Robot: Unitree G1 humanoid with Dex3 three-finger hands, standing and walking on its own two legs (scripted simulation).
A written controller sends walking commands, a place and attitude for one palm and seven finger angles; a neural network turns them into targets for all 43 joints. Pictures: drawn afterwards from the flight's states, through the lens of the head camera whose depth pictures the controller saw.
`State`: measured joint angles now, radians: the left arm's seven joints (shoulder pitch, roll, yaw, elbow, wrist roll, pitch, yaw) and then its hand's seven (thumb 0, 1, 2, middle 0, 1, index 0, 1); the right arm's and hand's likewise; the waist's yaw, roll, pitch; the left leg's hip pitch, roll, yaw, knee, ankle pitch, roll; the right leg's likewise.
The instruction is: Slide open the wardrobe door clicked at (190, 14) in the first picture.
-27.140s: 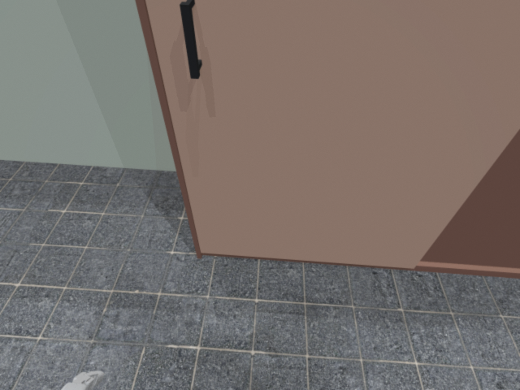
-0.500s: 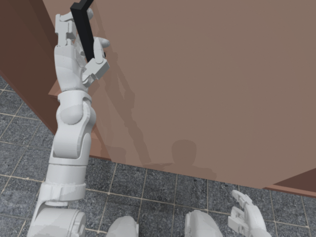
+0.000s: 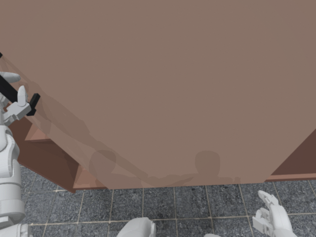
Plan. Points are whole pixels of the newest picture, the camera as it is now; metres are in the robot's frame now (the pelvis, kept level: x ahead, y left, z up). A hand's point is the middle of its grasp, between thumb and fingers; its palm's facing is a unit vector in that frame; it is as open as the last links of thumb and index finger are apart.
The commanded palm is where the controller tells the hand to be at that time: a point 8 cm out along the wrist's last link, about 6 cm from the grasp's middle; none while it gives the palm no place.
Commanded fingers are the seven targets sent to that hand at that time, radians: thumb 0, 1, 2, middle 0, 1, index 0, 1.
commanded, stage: stop walking and hold the door there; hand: left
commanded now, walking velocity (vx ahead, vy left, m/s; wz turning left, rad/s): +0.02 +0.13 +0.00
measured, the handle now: (13, 85) +0.40 +0.34 +0.20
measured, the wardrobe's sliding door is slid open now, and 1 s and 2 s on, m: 0.25 0.25 0.25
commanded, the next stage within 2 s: loosen the grip on the handle in 1.10 s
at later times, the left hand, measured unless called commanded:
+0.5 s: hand (23, 104) +0.36 +0.31 +0.18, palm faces +0.39 -0.89 -0.23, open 5.7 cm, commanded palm +0.32 +0.35 +0.16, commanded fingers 0.00 0.90 0.90 -0.45 -1.40 -0.45 -1.40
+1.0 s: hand (21, 106) +0.35 +0.30 +0.19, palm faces +0.33 -0.92 -0.21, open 5.8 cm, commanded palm +0.32 +0.35 +0.16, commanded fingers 0.00 0.90 0.90 -0.45 -1.40 -0.45 -1.40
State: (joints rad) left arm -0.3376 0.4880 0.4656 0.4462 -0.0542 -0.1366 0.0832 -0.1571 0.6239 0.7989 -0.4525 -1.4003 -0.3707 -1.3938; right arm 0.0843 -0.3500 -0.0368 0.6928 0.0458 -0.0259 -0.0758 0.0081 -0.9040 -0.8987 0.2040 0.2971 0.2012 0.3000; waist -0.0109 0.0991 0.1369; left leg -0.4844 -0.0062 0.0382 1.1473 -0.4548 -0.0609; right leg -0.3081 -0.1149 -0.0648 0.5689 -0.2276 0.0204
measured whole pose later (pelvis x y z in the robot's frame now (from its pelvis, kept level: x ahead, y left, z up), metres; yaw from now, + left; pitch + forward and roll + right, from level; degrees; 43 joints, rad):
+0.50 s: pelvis -0.07 +0.05 +0.00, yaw -6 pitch +1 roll -1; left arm -0.50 0.52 0.37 0.53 -0.03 -0.15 0.10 -0.08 0.71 0.77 -0.46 -1.40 -0.35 -1.38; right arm 0.27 -0.20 0.04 0.68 0.04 -0.06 -0.07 0.01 -0.90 -0.90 0.21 0.30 0.20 0.30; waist -0.02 0.00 0.04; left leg -0.33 0.08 0.13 0.57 -0.24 0.01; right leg -0.22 -0.01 -0.07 0.50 -0.27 0.01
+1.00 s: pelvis -0.13 +0.07 +0.00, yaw -7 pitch -1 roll -2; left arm -0.77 0.58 0.35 0.91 -0.02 -0.13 0.08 -0.04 0.76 0.79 -0.45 -1.40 -0.28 -1.37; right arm 0.29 -0.30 0.01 0.72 0.04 -0.05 -0.11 0.01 -0.90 -0.90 0.21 0.30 0.20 0.30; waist -0.07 0.04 0.08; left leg -0.38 0.08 0.13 0.51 -0.12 0.03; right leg -0.23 0.00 -0.06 0.49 -0.24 0.01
